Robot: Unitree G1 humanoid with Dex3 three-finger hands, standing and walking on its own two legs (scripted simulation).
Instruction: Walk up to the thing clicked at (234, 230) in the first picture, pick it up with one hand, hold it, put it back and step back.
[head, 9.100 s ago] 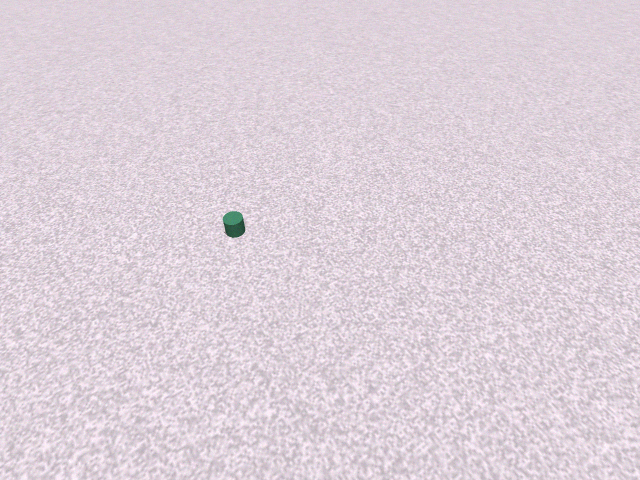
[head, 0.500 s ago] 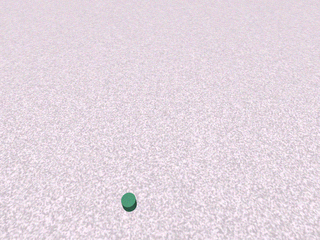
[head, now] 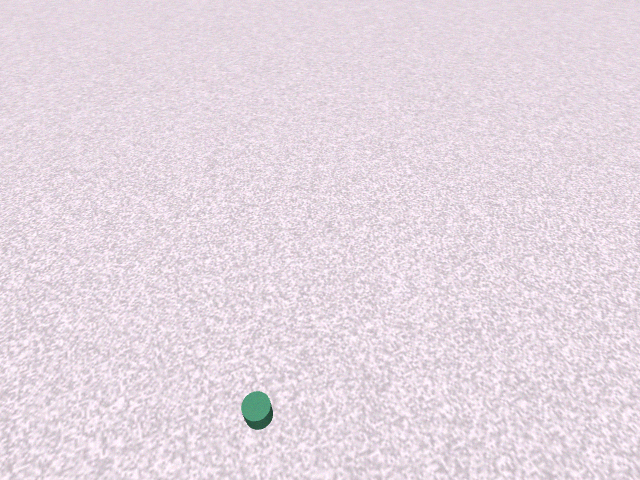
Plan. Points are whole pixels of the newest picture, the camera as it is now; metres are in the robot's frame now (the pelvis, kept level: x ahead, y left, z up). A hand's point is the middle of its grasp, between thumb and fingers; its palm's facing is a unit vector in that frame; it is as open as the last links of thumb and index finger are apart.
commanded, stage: walk up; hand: left
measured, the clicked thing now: (257, 410) +0.47 +0.21 -0.74
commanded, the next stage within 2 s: stand in 0.30 s
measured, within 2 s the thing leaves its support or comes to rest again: neither
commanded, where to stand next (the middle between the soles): +0.09 -0.02 m, yaw +0 degrees
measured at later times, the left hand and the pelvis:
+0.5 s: hand out of the picture +0.10 +0.24 -0.15, palm faces -0.04 -0.94 -0.33, open 7.4 cm; pelvis +0.00 +0.00 +0.00, yaw +0 degrees
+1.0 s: hand out of the picture +0.06 +0.25 -0.15, palm faces -0.02 -0.94 -0.35, open 7.4 cm; pelvis +0.00 -0.01 +0.00, yaw +1 degrees
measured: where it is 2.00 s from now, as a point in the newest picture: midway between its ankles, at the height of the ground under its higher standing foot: outside the picture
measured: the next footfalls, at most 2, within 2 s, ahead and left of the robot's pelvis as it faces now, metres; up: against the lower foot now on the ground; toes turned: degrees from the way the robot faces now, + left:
none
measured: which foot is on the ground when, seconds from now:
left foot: down 0.00-1.00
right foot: down 0.00-1.00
